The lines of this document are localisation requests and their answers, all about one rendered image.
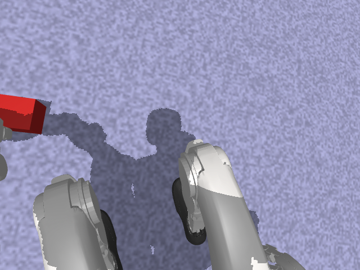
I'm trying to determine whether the right robot foot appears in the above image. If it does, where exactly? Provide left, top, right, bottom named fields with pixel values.
left=172, top=178, right=206, bottom=245

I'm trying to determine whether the right robot hand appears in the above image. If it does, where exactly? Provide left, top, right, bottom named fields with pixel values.
left=263, top=244, right=306, bottom=270

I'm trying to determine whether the left robot foot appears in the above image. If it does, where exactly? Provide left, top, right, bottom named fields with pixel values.
left=100, top=209, right=123, bottom=270

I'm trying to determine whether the left robot hand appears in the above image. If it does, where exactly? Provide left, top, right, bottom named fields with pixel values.
left=2, top=126, right=12, bottom=140

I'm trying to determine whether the cube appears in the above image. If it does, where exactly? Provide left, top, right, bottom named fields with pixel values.
left=0, top=94, right=46, bottom=134

